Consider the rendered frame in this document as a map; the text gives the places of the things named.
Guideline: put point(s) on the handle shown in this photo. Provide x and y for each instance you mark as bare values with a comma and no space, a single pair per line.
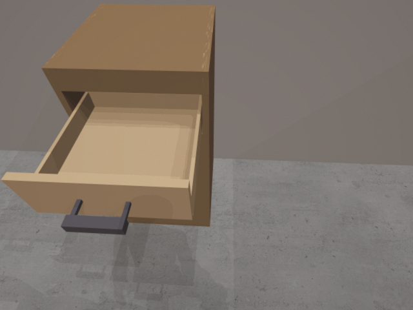
96,224

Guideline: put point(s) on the drawer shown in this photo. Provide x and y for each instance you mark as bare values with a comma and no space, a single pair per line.
116,148

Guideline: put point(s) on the cabinet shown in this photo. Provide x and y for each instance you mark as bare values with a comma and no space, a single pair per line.
153,49

